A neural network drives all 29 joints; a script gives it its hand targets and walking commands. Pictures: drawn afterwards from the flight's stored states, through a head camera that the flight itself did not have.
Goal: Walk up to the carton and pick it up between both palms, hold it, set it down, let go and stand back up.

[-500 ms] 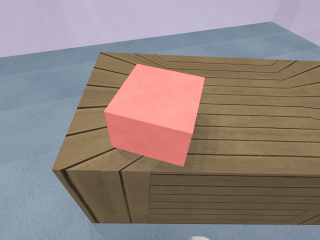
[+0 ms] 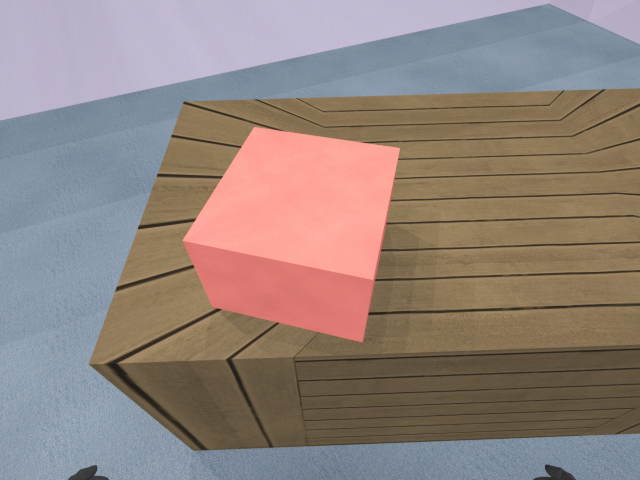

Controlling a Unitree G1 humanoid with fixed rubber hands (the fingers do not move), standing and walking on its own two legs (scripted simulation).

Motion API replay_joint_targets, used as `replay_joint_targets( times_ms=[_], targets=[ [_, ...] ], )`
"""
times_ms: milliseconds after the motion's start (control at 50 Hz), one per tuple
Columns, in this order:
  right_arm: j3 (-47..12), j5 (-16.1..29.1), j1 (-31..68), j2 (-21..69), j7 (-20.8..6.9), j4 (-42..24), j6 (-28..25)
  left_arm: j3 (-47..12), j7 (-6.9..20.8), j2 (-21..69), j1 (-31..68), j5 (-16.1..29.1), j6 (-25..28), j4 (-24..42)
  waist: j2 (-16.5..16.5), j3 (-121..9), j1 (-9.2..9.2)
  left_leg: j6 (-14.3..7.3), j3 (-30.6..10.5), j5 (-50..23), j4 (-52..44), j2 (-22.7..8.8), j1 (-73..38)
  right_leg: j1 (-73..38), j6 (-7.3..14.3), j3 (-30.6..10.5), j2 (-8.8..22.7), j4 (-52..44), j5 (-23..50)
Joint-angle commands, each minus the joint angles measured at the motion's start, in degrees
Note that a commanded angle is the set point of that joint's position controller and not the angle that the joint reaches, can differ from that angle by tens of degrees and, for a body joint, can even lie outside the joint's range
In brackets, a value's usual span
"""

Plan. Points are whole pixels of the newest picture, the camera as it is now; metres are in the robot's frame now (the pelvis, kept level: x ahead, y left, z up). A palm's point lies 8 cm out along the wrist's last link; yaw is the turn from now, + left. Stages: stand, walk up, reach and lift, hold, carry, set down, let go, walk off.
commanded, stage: walk up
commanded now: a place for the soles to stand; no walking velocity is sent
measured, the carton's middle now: (305, 228) +0.51 +0.04 -0.03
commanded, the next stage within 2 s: stand in 0.76 s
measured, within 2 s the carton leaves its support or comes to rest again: neither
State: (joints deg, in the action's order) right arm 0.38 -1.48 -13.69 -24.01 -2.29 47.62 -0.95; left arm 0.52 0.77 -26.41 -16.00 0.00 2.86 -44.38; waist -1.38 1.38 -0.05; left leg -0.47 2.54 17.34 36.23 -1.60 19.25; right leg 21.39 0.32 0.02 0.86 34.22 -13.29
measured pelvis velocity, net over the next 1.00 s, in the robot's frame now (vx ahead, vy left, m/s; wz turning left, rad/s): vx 0.00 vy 0.00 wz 0.00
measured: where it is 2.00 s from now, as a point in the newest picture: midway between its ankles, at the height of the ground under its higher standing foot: outside the picture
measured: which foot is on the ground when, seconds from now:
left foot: down 0.00-1.00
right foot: down 0.00-1.00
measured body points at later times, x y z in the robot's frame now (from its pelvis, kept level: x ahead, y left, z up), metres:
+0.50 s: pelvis +0.00 +0.00 +0.00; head +0.02 +0.00 +0.45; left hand +0.11 +0.33 -0.09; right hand +0.12 -0.31 -0.10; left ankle +0.02 +0.12 -0.73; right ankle +0.05 -0.13 -0.73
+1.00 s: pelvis +0.00 +0.00 +0.00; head +0.01 +0.00 +0.45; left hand +0.11 +0.33 -0.09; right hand +0.12 -0.31 -0.10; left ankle +0.02 +0.12 -0.73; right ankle +0.05 -0.13 -0.73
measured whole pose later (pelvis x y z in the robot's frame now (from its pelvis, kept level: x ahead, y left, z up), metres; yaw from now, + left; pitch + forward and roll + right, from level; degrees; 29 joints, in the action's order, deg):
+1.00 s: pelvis +0.00 +0.00 +0.00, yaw +0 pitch +1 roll +0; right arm 1.1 -1.9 -10.7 -23.7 -2.2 49.6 -2.9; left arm 0.5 0.8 -26.4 -14.3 0.0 -0.5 -44.2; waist -0.7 -0.5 0.0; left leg -0.5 2.4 17.4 35.5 -1.6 19.2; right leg 21.3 0.2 0.1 0.9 33.6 -13.4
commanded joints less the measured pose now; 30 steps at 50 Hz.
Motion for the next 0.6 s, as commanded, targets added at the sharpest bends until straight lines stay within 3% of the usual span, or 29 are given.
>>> replay_joint_targets(
  times_ms=[0,100,120,160,220,260,280,340,380,460,520,560,580],
  targets=[
    [2.5,1.5,2.8,-10.2,1.6,0.3,-1.8,2.9,-1.1,-8.7,3.5,0.1,1.0,0.3,1.5,-9.3,-0.31,-2.8,-7.4,-11.3,-7.9,-5.5,-6.2,-9.0,3.7,-6.0,6.2,-4.2,12.1],
    [2.8,1.3,4.2,-10.3,1.8,0.2,-1.6,2.6,-1.2,-8.1,4.0,0.0,0.5,-0.5,0.2,-7.8,-0.82,-3.3,-8.2,-9.4,-9.0,-6.1,-5.5,-7.6,3.3,-5.4,6.0,-4.5,8.3],
    [2.7,1.4,4.1,-10.2,1.8,0.3,-1.5,2.6,-1.2,-8.2,5.0,0.0,0.4,-0.1,0.8,-7.6,-0.12,-3.3,-8.6,-7.8,-9.7,-6.0,-5.3,-7.2,3.5,-6.0,6.0,-4.6,7.5],
    [2.8,1.1,5.3,-9.9,1.7,0.5,-1.4,2.9,-1.0,-8.4,4.5,-0.2,0.5,-0.2,-1.2,-7.9,-0.45,-3.2,-8.3,-5.3,-10.1,-6.0,-5.7,-6.9,3.4,-6.0,6.0,-5.9,5.4],
    [2.6,1.4,4.6,-9.4,1.8,0.4,-1.2,2.8,-1.0,-8.8,5.3,-0.4,0.4,-0.2,2.0,-7.0,0.25,-3.1,-7.9,-2.6,-9.8,-5.6,-5.1,-6.3,3.5,-6.6,6.6,-7.1,3.4],
    [2.7,1.3,4.6,-9.6,1.7,0.3,-1.2,2.8,-1.0,-8.3,5.2,-0.8,0.6,-0.8,0.0,-5.4,-0.18,-2.7,-7.8,-0.4,-10.4,-5.5,-4.0,-5.2,3.7,-7.0,6.3,-7.6,1.1],
    [2.6,1.1,5.0,-9.4,1.7,0.5,-1.1,2.8,-0.9,-8.6,6.2,-0.7,0.4,-0.5,2.0,-4.8,0.25,-3.0,-9.2,2.6,-11.5,-5.9,-3.3,-4.5,3.5,-7.2,6.4,-8.3,-2.3],
    [2.9,1.0,5.8,-10.4,1.4,0.2,-1.2,2.8,-0.8,-7.9,6.4,-0.9,0.4,-0.4,1.0,-4.1,-0.11,-2.8,-9.7,4.7,-12.8,-5.8,-2.1,-4.4,3.6,-7.3,5.2,-8.5,-4.4],
    [2.7,1.3,5.2,-10.2,1.3,0.5,-1.3,2.6,-0.8,-8.0,5.7,-0.7,0.5,-0.7,0.4,-6.5,-0.33,-3.0,-10.1,4.0,-13.1,-6.1,-2.4,-6.9,3.1,-6.6,5.2,-7.4,-3.4],
    [2.6,1.1,5.7,-10.0,1.6,0.6,-1.6,2.4,-0.8,-8.2,5.6,-0.4,0.7,-0.5,0.4,-7.0,0.07,-2.4,-9.0,-4.7,-10.8,-5.6,-4.2,-7.8,3.2,-6.8,6.0,-6.9,5.0],
    [2.6,0.9,5.1,-9.7,1.5,0.1,-1.4,2.7,-0.9,-8.4,5.8,-0.7,0.8,-0.2,1.4,-8.2,-0.17,-2.9,-8.9,-3.4,-11.2,-5.9,-5.1,-8.0,3.3,-6.6,5.6,-6.5,3.8],
    [2.5,0.8,5.5,-9.6,1.5,0.4,-1.6,2.7,-1.0,-8.0,5.7,-0.4,0.8,-0.6,-0.5,-8.8,-0.22,-2.5,-9.3,-5.5,-11.3,-6.1,-5.2,-8.7,3.0,-5.6,5.8,-6.2,4.6],
    [2.8,1.0,5.8,-9.7,1.5,0.5,-1.5,2.6,-1.1,-8.1,5.3,-0.5,0.9,-0.2,0.6,-8.2,-0.49,-2.6,-8.8,-6.2,-11.0,-5.9,-5.4,-8.2,3.0,-6.2,5.9,-6.7,6.6]
  ],
)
